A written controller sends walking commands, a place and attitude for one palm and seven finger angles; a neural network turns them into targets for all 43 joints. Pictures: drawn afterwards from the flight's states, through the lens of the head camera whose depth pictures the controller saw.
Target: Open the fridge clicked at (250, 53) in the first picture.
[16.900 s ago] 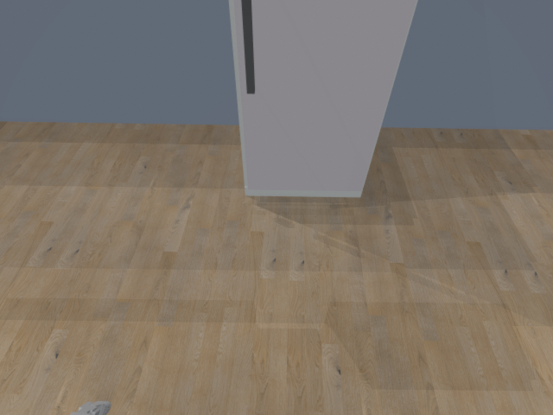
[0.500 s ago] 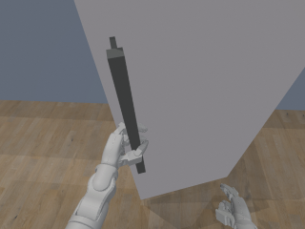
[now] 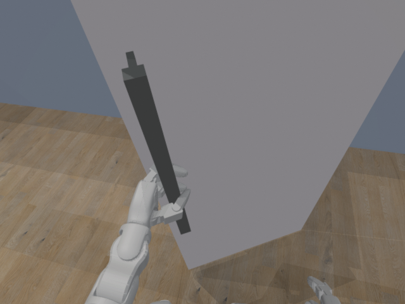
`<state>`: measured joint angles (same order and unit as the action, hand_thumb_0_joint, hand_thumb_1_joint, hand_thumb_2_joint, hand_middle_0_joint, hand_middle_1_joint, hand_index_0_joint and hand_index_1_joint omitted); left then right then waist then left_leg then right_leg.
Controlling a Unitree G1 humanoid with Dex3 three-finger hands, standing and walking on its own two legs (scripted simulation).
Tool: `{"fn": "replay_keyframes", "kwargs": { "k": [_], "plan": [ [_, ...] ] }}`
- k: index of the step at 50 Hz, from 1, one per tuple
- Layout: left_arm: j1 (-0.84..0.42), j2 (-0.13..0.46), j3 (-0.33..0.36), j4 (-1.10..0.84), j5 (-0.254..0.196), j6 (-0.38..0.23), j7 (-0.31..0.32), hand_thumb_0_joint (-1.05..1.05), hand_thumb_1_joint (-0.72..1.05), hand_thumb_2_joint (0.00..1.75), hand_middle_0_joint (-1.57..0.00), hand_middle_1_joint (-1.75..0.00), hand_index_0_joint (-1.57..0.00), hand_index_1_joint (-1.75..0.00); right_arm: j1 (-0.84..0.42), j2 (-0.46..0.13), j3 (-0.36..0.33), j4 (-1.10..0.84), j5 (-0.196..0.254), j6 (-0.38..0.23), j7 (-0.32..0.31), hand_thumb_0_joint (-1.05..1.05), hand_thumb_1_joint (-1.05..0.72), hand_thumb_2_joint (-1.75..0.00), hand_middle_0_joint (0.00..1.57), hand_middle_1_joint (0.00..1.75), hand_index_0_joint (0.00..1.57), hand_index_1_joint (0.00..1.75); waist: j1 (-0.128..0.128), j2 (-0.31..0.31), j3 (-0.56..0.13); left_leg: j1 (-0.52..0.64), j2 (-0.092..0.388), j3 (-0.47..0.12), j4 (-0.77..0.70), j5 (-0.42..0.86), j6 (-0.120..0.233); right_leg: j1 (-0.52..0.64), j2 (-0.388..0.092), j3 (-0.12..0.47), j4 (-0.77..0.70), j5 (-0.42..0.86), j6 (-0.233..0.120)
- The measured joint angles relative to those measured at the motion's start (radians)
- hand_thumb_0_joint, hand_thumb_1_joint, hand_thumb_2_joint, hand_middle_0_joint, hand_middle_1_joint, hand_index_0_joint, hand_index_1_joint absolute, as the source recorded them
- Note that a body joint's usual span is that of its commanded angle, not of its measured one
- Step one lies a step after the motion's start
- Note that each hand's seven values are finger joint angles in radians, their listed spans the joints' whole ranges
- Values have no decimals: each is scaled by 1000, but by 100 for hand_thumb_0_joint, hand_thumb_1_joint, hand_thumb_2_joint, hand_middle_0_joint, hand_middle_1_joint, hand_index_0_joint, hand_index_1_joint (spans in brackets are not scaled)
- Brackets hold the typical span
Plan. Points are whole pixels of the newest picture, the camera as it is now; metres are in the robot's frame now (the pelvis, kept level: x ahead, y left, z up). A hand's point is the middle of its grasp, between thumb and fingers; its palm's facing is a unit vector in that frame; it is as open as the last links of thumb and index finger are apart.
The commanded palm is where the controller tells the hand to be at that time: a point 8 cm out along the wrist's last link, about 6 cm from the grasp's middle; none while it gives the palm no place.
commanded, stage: walk backward, drawing the door open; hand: left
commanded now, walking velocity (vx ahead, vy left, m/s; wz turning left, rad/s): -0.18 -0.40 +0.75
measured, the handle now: (166, 169) +0.34 +0.06 +0.10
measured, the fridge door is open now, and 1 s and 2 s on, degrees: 32 63 70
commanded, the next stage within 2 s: stop walking and hold the door back in 1.12 s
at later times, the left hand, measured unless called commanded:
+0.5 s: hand (227, 270) +0.17 -0.04 +0.06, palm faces +0.24 -0.95 -0.18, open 6.9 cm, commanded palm +0.13 +0.00 +0.06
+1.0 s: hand out of the picture +0.09 -0.15 +0.06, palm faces +0.71 -0.67 -0.20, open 6.8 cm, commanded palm +0.03 -0.14 +0.06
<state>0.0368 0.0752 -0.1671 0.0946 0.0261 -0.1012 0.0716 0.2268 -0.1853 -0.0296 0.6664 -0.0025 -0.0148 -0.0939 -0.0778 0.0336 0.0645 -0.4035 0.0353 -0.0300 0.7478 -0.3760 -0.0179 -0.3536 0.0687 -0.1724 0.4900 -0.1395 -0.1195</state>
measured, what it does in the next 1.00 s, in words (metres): steps to the right, turning left: left foot, then right foot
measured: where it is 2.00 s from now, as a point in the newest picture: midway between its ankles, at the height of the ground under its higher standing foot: outside the picture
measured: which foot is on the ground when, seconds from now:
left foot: up 0.00-0.04, down 0.06-0.20, up 0.22-0.40, down 0.42-0.68, up 0.70-0.92, down 0.94-1.00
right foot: down 0.00-0.04, up 0.06-0.18, down 0.20-0.42, up 0.44-0.66, down 0.68-0.92, up 0.94-1.00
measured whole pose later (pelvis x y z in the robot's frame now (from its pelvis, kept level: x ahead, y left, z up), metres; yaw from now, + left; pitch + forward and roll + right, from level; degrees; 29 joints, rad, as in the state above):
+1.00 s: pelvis -0.02 -0.46 -0.01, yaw +48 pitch +0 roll +0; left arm 0.04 0.20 0.02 -0.08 0.04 -0.11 0.04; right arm 0.17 -0.17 -0.02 0.61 -0.05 -0.13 -0.13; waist -0.05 -0.04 0.15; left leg -0.31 0.04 0.09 0.69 -0.37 0.01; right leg -0.56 -0.02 -0.11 0.99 -0.36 0.03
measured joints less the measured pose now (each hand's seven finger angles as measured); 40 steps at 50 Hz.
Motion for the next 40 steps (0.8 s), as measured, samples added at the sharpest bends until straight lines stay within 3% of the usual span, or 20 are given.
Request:
{"fn": "replay_keyframes", "kwargs": {
  "k": [2, 3, 4, 6, 7, 10, 11, 13, 16, 18, 21, 22, 23, 27, 29, 33, 34, 36, 38, 40],
  "plan": [
    [0, 2, 2, -5, 13, 7, 1, -3, 56, 73, -35, -127, -32, -140, -2, 14, 5, 24, 9, -25, -3, 1, -91, -90, 20, 30, 20, 30, 6, -16, 13, 45, 6, 78, -12, -25, 14, 16, -1, -27, -23, 12, 91],
    [8, 8, 9, -24, 10, 10, 0, -3, 56, 74, -35, -128, -32, -140, 1, 14, 12, 14, 9, -42, -6, 2, -91, -90, 20, 30, 20, 30, 10, -9, 10, 99, 11, 81, -140, 15, 43, -30, 13, -31, 59, -7, 150],
    [7, 19, 17, -39, 5, 7, -4, -4, 55, 74, -36, -129, -32, -140, 2, 16, 11, -2, -5, -58, -7, 1, -91, -90, 20, 30, 20, 30, -3, 7, 9, 95, 23, 47, -208, 146, 30, -106, 27, -11, 238, -87, 180],
    [-14, 42, 33, -43, 9, 7, -18, -5, 54, 74, -37, -130, -31, -140, -13, 28, 8, -7, -27, -54, -3, 1, -91, -90, 20, 30, 20, 30, -22, 8, 39, 63, 27, -15, -188, 219, -28, -182, 29, 97, 539, -209, 171],
    [-19, 41, 36, -38, 9, 5, -25, -6, 54, 74, -37, -130, -31, -140, -15, 24, 8, -8, -33, -47, 2, 1, -91, -90, 20, 30, 20, 30, -26, 24, 42, 42, 37, -49, -175, 213, -33, -178, 24, 143, 574, -264, 161],
    [-24, 39, 26, -57, 10, 14, -37, -5, 54, 75, -37, -130, -29, -140, 1, 18, 11, -7, -26, -58, 4, 1, -91, -90, 20, 30, 20, 30, -9, 36, 19, -50, 72, -101, -119, 101, -35, -28, -60, 234, 273, -323, 132],
    [-28, 42, 31, -75, 16, 13, -36, -5, 53, 75, -37, -131, -28, -140, -8, 20, 13, 0, -20, -66, 5, 1, -91, -90, 20, 30, 20, 30, 9, 19, 22, -86, 76, -99, -54, 22, -34, -29, -82, 210, 227, -239, 121],
    [-44, 27, 33, -83, 28, 13, -27, -5, 54, 76, -38, -132, -28, -140, -35, 10, 3, 17, -16, -75, 2, 1, -91, -90, 20, 30, 20, 30, 2, 22, 61, -139, 60, -85, 149, -75, -28, -41, -84, 141, 265, -181, 101],
    [-50, 17, 15, -75, 46, 12, -24, -4, 54, 76, -37, -132, -29, -140, -50, -3, -16, 17, -20, -80, -8, 2, -91, -90, 20, 30, 20, 30, 11, -1, 80, -140, 14, 18, 411, -143, -22, -30, -104, 83, 240, -157, 69],
    [-45, 25, 5, -78, 51, 3, -26, -4, 55, 76, -36, -133, -29, -140, -52, -6, -14, -5, -23, -86, -14, 2, -91, -90, 20, 30, 20, 30, 11, -19, 77, -70, 2, 83, 358, -146, -14, -35, -113, 46, 201, -128, 52],
    [-29, 40, -5, -117, 35, -8, -33, -3, 54, 75, -36, -134, -31, -140, -35, -14, -4, -65, -25, -117, -20, 2, -91, -90, 20, 30, 20, 30, 9, -29, 39, 101, 1, 133, 1, -24, 12, -108, -111, -11, 217, -113, 36],
    [-35, 50, -5, -129, 29, -20, -36, -2, 54, 76, -36, -134, -31, -140, -36, -11, -6, -79, -30, -129, -20, 1, -91, -90, 20, 30, 20, 30, 5, -35, 38, 112, 2, 122, -61, -33, 43, -154, -106, -9, 284, -158, 66],
    [-47, 64, 1, -132, 29, -30, -40, -3, 54, 76, -37, -135, -31, -140, -48, 4, -5, -77, -35, -132, -18, 1, -91, -90, 19, 30, 20, 30, 10, -61, 64, 108, -3, 112, -57, -30, 38, -186, -99, 31, 376, -205, 98],
    [-42, 76, 31, -132, 39, -33, -53, -3, 54, 75, -37, -133, -30, -140, -61, 24, 19, -55, -48, -131, 0, 1, -91, -90, 20, 30, 20, 30, 18, -40, 117, 106, 45, 9, -131, 66, -45, -265, -58, 114, 626, -240, 164],
    [-32, 63, 39, -134, 34, -22, -57, -2, 55, 75, -36, -132, -30, -140, -52, 17, 23, -48, -40, -132, 11, 1, -91, -90, 20, 30, 20, 30, 37, 7, 125, 103, 90, -48, -180, 111, -67, -233, -64, 133, 543, -221, 170],
    [11, 71, 70, -159, 14, -7, -52, -2, 56, 77, -37, -132, -29, -140, -14, 20, 30, -38, -7, -128, 18, 1, -90, -90, 20, 30, 20, 30, 70, 31, 85, 58, 129, -129, -181, 119, -82, -24, -114, 157, 142, -141, 180],
    [18, 77, 89, -167, 12, -9, -47, -2, 55, 77, -37, -133, -29, -140, -21, 20, 32, -30, -1, -124, 20, 1, -90, -90, 20, 30, 20, 30, 79, 32, 76, 28, 135, -143, -139, 75, -67, -8, -113, 149, 103, -131, 170],
    [13, 67, 124, -164, 10, -2, -35, -3, 55, 78, -39, -134, -28, -140, -66, 6, 15, -1, 4, -108, 17, 1, -90, -90, 20, 30, 20, 30, 64, 55, 97, -59, 110, -144, 84, -85, -39, -35, -103, 112, 157, -125, 138],
    [13, 64, 144, -150, 2, 5, -29, -2, 56, 79, -38, -134, -27, -140, -94, -1, -4, 18, 0, -97, 4, 1, -91, -90, 20, 30, 20, 30, 55, 36, 111, -120, 50, -63, 353, -163, -30, -38, -125, 97, 173, -119, 110],
    [17, 64, 157, -133, -1, 2, -25, -2, 57, 79, -38, -133, -27, -140, -104, -6, -11, 14, -8, -88, -10, 2, -91, -90, 20, 30, 20, 30, 39, 20, 115, -130, 18, 34, 469, -183, -34, -23, -140, 68, 153, -103, 89]
  ]
}}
